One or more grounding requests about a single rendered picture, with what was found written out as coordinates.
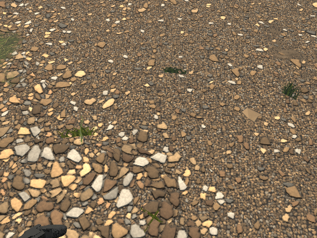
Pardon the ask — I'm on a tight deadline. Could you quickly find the robot left hand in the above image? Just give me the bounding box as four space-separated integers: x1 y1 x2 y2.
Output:
18 224 67 238

